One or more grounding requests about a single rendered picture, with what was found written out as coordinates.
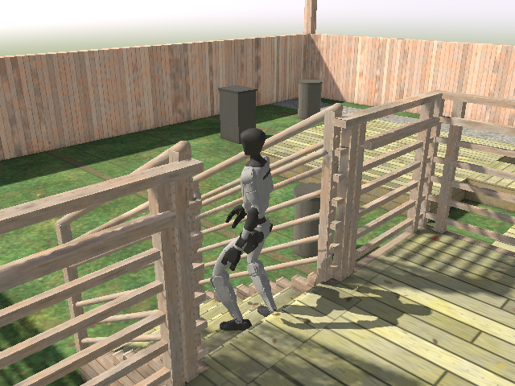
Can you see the robot left upper arm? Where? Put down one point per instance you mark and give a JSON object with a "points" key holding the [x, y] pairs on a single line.
{"points": [[249, 182]]}

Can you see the robot left hand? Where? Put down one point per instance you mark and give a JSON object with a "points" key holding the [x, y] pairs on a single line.
{"points": [[232, 255]]}

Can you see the robot right upper arm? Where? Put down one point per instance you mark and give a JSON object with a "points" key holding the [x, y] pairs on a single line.
{"points": [[271, 182]]}

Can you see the left robot shin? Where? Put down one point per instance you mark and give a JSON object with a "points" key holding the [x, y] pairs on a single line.
{"points": [[227, 296]]}

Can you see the robot right hand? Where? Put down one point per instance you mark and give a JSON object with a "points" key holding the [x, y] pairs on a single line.
{"points": [[240, 211]]}

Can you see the left robot forearm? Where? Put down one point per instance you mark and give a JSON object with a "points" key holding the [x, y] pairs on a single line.
{"points": [[250, 224]]}

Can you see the humanoid robot torso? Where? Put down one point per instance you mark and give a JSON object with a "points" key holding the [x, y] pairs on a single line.
{"points": [[263, 187]]}

